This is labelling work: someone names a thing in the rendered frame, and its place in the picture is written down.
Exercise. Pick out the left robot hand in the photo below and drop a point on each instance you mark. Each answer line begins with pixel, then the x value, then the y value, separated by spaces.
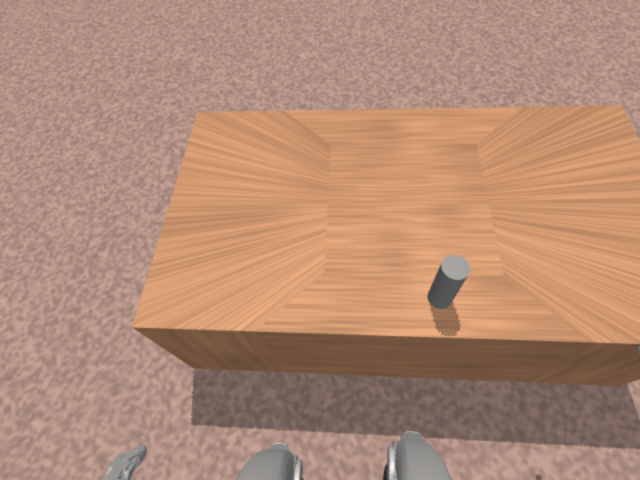
pixel 123 466

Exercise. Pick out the can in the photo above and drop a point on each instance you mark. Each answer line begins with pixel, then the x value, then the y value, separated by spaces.
pixel 451 275

